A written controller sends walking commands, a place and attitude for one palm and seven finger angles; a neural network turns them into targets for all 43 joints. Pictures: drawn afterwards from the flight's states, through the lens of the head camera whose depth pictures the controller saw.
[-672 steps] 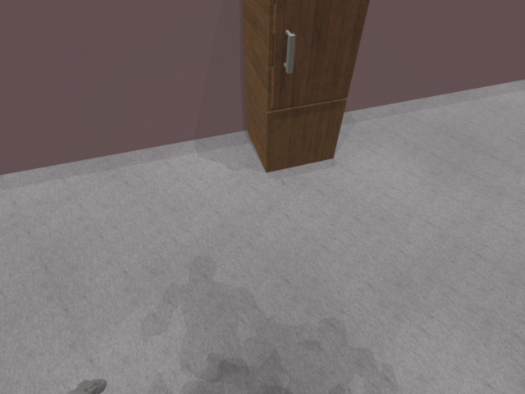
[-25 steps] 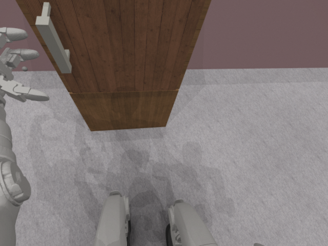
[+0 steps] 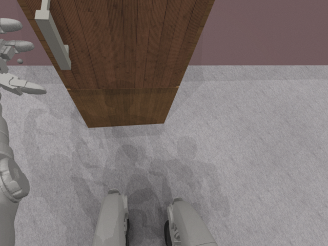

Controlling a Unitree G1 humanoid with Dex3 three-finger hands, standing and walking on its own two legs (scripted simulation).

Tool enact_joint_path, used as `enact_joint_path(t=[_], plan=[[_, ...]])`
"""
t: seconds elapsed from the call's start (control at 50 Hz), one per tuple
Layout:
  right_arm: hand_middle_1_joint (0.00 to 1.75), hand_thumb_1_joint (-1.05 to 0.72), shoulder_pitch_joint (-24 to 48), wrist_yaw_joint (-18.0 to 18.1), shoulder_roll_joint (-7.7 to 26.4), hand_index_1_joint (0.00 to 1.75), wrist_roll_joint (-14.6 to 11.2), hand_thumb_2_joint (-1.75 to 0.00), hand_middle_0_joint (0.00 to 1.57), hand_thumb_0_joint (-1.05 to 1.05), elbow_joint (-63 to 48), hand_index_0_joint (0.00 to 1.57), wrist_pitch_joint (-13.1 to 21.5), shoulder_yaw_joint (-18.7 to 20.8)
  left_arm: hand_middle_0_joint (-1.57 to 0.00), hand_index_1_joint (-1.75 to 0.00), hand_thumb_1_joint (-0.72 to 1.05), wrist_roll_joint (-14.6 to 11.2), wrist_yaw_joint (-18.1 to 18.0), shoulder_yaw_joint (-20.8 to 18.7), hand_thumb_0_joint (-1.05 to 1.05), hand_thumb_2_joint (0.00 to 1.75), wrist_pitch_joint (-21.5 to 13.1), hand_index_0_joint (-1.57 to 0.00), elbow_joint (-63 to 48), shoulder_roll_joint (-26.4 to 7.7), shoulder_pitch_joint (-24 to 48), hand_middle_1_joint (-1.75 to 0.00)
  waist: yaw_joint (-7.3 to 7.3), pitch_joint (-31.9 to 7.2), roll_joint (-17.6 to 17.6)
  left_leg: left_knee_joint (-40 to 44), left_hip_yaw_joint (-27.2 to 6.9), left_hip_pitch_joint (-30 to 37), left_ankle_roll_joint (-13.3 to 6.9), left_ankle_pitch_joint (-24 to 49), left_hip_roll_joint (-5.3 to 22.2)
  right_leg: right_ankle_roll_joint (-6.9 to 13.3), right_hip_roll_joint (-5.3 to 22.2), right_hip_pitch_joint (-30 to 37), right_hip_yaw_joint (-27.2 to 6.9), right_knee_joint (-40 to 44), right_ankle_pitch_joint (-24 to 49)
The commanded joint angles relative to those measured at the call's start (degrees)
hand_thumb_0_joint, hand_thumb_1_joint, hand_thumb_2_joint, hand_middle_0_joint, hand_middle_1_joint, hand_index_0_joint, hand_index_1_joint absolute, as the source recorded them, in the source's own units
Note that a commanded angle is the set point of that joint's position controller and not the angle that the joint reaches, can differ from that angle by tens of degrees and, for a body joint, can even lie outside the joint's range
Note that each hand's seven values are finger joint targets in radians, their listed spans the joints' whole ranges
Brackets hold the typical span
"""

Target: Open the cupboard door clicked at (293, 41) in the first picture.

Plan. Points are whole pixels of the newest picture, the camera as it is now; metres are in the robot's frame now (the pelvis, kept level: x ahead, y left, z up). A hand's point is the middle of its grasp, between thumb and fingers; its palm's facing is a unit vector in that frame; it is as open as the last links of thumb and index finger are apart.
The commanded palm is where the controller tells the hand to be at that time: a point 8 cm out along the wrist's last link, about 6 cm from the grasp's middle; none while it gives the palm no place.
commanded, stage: move the hooked fingers beside the handle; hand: left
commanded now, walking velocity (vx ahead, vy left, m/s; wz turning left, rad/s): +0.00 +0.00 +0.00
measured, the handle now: (56, 36) +0.56 +0.23 +0.06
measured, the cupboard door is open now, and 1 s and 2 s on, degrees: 0 0 0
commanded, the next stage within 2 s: slide the fingers in behind the handle in 0.40 s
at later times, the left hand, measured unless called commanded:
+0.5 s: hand (27, 61) +0.49 +0.28 +0.06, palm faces +0.09 -1.00 -0.02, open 14.0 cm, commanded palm +0.48 +0.30 +0.06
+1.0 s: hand (49, 59) +0.50 +0.24 +0.06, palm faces +0.08 -1.00 -0.02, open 14.0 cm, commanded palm +0.49 +0.27 +0.06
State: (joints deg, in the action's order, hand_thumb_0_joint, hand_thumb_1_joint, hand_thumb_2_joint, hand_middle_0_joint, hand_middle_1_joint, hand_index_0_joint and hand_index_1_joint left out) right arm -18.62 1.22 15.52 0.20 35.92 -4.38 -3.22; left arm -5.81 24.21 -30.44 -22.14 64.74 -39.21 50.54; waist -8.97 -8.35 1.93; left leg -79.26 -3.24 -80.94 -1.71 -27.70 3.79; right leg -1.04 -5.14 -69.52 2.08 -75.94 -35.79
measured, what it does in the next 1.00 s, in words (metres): stands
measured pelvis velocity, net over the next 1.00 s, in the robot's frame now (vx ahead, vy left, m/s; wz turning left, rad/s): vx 0.00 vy -0.01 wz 0.01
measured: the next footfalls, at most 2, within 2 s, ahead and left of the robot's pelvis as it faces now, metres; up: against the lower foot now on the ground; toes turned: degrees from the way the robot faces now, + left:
none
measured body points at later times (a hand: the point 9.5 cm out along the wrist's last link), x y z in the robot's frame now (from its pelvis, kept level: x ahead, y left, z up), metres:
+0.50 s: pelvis +0.00 -0.01 +0.00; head +0.16 +0.04 +0.42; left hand +0.48 +0.33 +0.07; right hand +0.04 -0.28 -0.10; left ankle +0.07 +0.10 -0.59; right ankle +0.00 -0.14 -0.59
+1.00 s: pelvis +0.00 -0.01 +0.00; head +0.16 +0.02 +0.42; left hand +0.49 +0.29 +0.06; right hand +0.04 -0.28 -0.11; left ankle +0.07 +0.10 -0.59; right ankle +0.00 -0.14 -0.59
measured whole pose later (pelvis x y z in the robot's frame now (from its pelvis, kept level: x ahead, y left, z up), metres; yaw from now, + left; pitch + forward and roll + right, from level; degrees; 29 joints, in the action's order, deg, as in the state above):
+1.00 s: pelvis +0.00 -0.01 +0.00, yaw +1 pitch +28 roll -6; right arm -18.7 0.6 15.3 0.3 36.1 -4.7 -2.6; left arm -5.2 18.4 -26.4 -22.8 65.1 -33.5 50.3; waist -9.0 -8.8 2.7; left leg -78.1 -3.0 -78.8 -0.7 -27.6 3.9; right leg -0.1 -5.2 -68.2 1.9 -76.0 -36.1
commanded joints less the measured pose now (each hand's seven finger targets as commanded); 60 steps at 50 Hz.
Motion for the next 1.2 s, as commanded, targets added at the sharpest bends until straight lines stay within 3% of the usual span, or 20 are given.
enact_joint_path(t=[0.0, 0.08, 0.14, 0.2, 0.3, 0.4, 0.46, 0.5, 0.54, 0.62, 0.7, 0.76, 0.78, 0.84, 0.92, 0.94, 1.0, 1.02, 1.06, 1.18], plan=[[0.30, -0.90, -10.0, 0.9, 12.4, 0.30, 0.2, -0.90, 0.20, 0.00, -2.2, 0.20, 0.6, 4.6, -0.30, -1.20, -0.50, -1.4, -0.1, 1.2, 0.00, 0.30, -2.4, -0.30, -9.7, -14.3, 23.3, -1.20, -1.06, -28.5, 12.8, 8.8, -5.2, 43.4, 0.0, 16.4, 0.7, 3.3, 0.4, -5.5, 1.6, 10.4, 13.4], [0.30, -0.90, -9.8, 0.8, 12.4, 0.30, 0.4, -0.90, 0.20, 0.00, -2.9, 0.20, 0.5, 4.7, -0.30, -1.20, -0.50, -1.3, -0.7, -0.5, 0.00, 0.30, -3.0, -0.30, -11.8, -15.9, 22.1, -1.20, 0.07, -31.7, 13.2, 8.6, -5.1, 45.0, 0.1, 19.4, 0.7, 3.4, 0.4, -3.9, 1.6, 9.9, 14.9], [0.30, -0.90, -9.6, 0.5, 12.2, 0.30, 0.3, -0.90, 0.20, 0.00, -3.2, 0.20, 0.4, 4.5, -0.30, -1.20, -0.50, -1.5, -1.2, -0.5, 0.00, 0.30, -3.6, -0.30, -11.7, -15.4, 21.9, -1.20, -0.09, -29.7, 12.8, 8.8, -4.9, 44.1, 0.1, 18.7, 0.6, 3.5, 0.3, -3.9, 1.5, 10.1, 14.7], [0.30, -0.90, -9.4, 0.5, 12.3, 0.30, 0.3, -0.90, 0.20, 0.00, -3.6, 0.20, 0.2, 4.6, -0.30, -1.20, -0.50, -1.4, -1.6, -1.6, 0.00, 0.30, -3.9, -0.30, -11.9, -16.6, 20.7, -1.20, 0.51, -30.7, 12.0, 8.8, -4.4, 43.1, 0.0, 18.5, 0.5, 3.3, 0.3, -2.0, 1.4, 10.2, 14.8], [0.30, -0.90, -9.2, 0.4, 12.0, 0.30, 0.2, -0.90, 0.20, 0.00, -3.1, 0.20, 0.1, 4.8, -0.30, -1.20, -0.50, -1.5, -1.5, 0.6, 0.00, 0.30, -4.6, -0.30, -13.2, -13.8, 22.0, -1.20, -0.09, -30.6, 12.9, 9.3, -4.8, 45.1, 0.2, 18.1, 0.6, 3.3, 0.3, -3.1, 1.4, 10.5, 14.5], [0.30, -0.90, -9.2, 0.9, 12.2, 0.30, 0.0, -0.90, 0.20, 0.00, -2.7, 0.20, 0.2, 4.5, -0.30, -1.20, -0.50, -1.6, -1.4, 0.6, 0.00, 0.30, -3.9, -0.30, -9.9, -14.6, 23.0, -1.20, -1.00, -27.7, 10.1, 8.5, -3.9, 40.4, -0.4, 15.3, 0.3, 3.0, 0.4, -2.2, 0.9, 11.0, 13.6], [0.30, -0.90, -9.2, 0.9, 12.1, 0.30, 0.1, -0.90, 0.20, 0.00, -2.8, 0.20, 0.5, 4.4, -0.30, -1.20, -0.50, -1.3, -1.6, 0.4, 0.00, 0.30, -4.4, -0.30, -10.8, -15.2, 23.7, -1.20, -0.54, -29.9, 12.2, 8.0, -3.9, 41.6, -0.3, 17.1, 0.3, 3.3, 0.4, -2.6, 0.9, 10.2, 14.4], [0.30, -0.90, -9.4, 0.8, 11.9, 0.30, 0.1, -0.90, 0.20, 0.00, -2.7, 0.20, 0.5, 4.5, -0.30, -1.20, -0.50, -1.4, -1.7, 0.8, 0.00, 0.30, -4.4, -0.30, -10.5, -14.3, 22.9, -1.20, -0.61, -30.0, 11.1, 7.8, -3.8, 41.4, -0.3, 17.3, 0.3, 3.2, 0.3, -2.1, 0.8, 10.5, 14.7], [0.30, -0.90, -9.4, 0.7, 11.6, 0.30, 0.3, -0.90, 0.20, 0.00, -2.8, 0.20, 0.6, 4.7, -0.30, -1.20, -0.50, -1.8, -1.7, 1.5, 0.00, 0.30, -4.8, -0.30, -12.2, -12.7, 23.1, -1.20, -0.36, -31.4, 12.8, 7.7, -3.8, 42.9, -0.3, 18.4, 0.2, 3.3, 0.3, -2.2, 0.8, 10.2, 15.2], [0.30, -0.90, -9.4, 0.5, 11.7, 0.30, 0.2, -0.90, 0.20, 0.00, -3.0, 0.20, 0.4, 4.6, -0.30, -1.20, -0.50, -1.6, -2.3, 0.9, 0.00, 0.30, -3.7, -0.30, -11.6, -13.5, 21.8, -1.20, 0.12, -31.0, 11.0, 7.7, -3.1, 40.2, -0.5, 17.4, 0.2, 3.0, 0.3, 0.0, 0.6, 10.5, 15.2], [0.30, -0.90, -9.4, 0.5, 11.5, 0.30, 0.2, -0.90, 0.20, 0.00, -2.9, 0.20, 0.5, 4.6, -0.30, -1.20, -0.50, -1.1, -3.7, 1.3, 0.00, 0.30, -3.7, -0.30, -11.6, -13.2, 23.8, -1.20, -0.80, -29.6, 10.0, 7.3, -2.7, 38.1, -0.8, 16.3, 0.1, 2.8, 0.3, 0.2, 0.2, 10.6, 15.1], [0.30, -0.90, -9.6, 0.4, 11.5, 0.30, 0.4, -0.90, 0.20, 0.00, -2.4, 0.20, 0.7, 4.9, -0.30, -1.20, -0.50, -1.0, -4.5, 0.1, 0.00, 0.30, -5.0, -0.30, -14.3, -14.0, 24.3, -1.20, -0.28, -33.0, 11.1, 7.2, -3.0, 41.1, -0.5, 18.8, 0.2, 3.0, 0.3, 0.5, 0.3, 10.1, 16.5], [0.30, -0.90, -9.7, 0.4, 11.3, 0.30, 0.3, -0.90, 0.20, 0.00, -2.5, 0.20, 0.6, 5.0, -0.30, -1.20, -0.50, -1.0, -4.7, 0.0, 0.00, 0.30, -5.0, -0.30, -13.6, -13.5, 22.4, -1.20, 0.26, -33.0, 11.1, 7.1, -2.7, 40.8, -0.5, 19.4, 0.0, 3.0, 0.3, 1.4, 0.2, 10.2, 17.1], [0.30, -0.90, -9.8, -0.1, 10.8, 0.30, 0.4, -0.90, 0.20, 0.00, -2.4, 0.20, 0.6, 5.0, -0.30, -1.20, -0.50, -1.2, -4.9, 3.0, 0.00, 0.30, -4.9, -0.30, -14.0, -9.1, 22.1, -1.20, -0.26, -32.1, 12.0, 7.8, -3.1, 42.4, -0.3, 19.8, 0.0, 3.2, 0.3, 0.4, 0.5, 10.4, 17.2], [0.30, -0.90, -9.8, 0.1, 10.9, 0.30, 0.2, -0.90, 0.20, 0.00, -2.3, 0.20, 0.4, 4.8, -0.30, -1.20, -0.50, -0.9, -6.0, 3.1, 0.00, 0.30, -3.6, -0.30, -11.1, -9.3, 23.1, -1.20, -1.31, -27.9, 7.8, 7.8, -2.1, 36.9, -0.9, 15.4, -0.2, 2.5, 0.4, 1.7, 0.0, 11.5, 15.5], [0.30, -0.90, -9.9, 0.1, 10.9, 0.30, 0.4, -0.90, 0.20, 0.00, -2.4, 0.20, 0.6, 4.9, -0.30, -1.20, -0.50, -0.9, -6.3, 2.3, 0.00, 0.30, -4.2, -0.30, -12.1, -10.0, 23.3, -1.20, -0.70, -29.2, 8.3, 7.6, -2.3, 37.2, -0.8, 15.7, -0.3, 2.8, 0.3, 2.0, -0.1, 11.0, 15.6], [0.30, -0.90, -9.9, 0.0, 10.6, 0.30, 0.5, -0.90, 0.20, 0.00, -2.2, 0.20, 0.6, 5.0, -0.30, -1.20, -0.50, -0.4, -7.1, 3.5, 0.00, 0.30, -4.8, -0.30, -11.6, -8.2, 23.7, -1.20, -1.21, -29.4, 9.2, 7.6, -2.4, 38.8, -0.6, 17.0, -0.2, 2.8, 0.3, 0.8, 0.2, 11.0, 16.1], [0.30, -0.90, -10.0, 0.0, 10.8, 0.30, 0.7, -0.90, 0.20, 0.00, -2.1, 0.20, 0.6, 5.0, -0.30, -1.20, -0.50, -0.3, -7.4, 2.5, 0.00, 0.30, -5.3, -0.30, -12.7, -9.7, 24.1, -1.20, -0.76, -30.6, 9.5, 7.3, -2.3, 38.9, -0.6, 17.8, -0.2, 2.8, 0.4, 1.7, 0.0, 10.7, 16.7], [0.30, -0.90, -9.9, -0.2, 10.5, 0.30, 0.6, -0.90, 0.20, 0.00, -2.1, 0.20, 0.6, 5.0, -0.30, -1.20, -0.50, -0.2, -7.7, 3.7, 0.00, 0.30, -5.5, -0.30, -11.8, -7.6, 23.2, -1.20, -0.68, -30.6, 10.6, 7.5, -2.5, 40.1, -0.3, 18.4, -0.2, 3.0, 0.4, 0.4, 0.3, 10.4, 16.8], [0.30, -0.90, -10.3, -0.6, 10.5, 0.30, 0.9, -0.90, 0.20, 0.00, -2.3, 0.20, 0.1, 5.4, -0.30, -1.20, -0.50, 0.0, -9.2, 3.5, 0.00, 0.30, -5.6, -0.30, -13.5, -6.9, 22.8, -1.20, -0.36, -32.3, 9.7, 7.9, -2.6, 41.1, -0.3, 19.7, -0.3, 2.9, 0.5, 2.0, 0.4, 10.5, 18.0]])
